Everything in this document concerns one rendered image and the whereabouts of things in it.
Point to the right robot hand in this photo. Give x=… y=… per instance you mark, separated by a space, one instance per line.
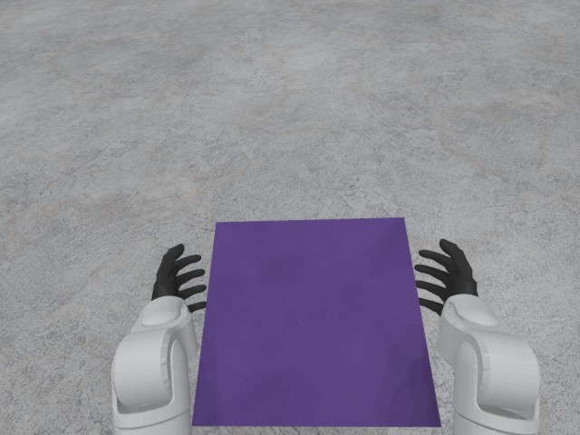
x=458 y=280

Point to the left robot forearm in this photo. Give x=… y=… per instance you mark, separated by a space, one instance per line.
x=149 y=372

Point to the left robot hand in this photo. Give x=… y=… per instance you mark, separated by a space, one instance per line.
x=168 y=283

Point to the carton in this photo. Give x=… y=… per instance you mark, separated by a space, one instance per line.
x=314 y=323

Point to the right robot forearm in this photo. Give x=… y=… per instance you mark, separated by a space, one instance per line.
x=497 y=377

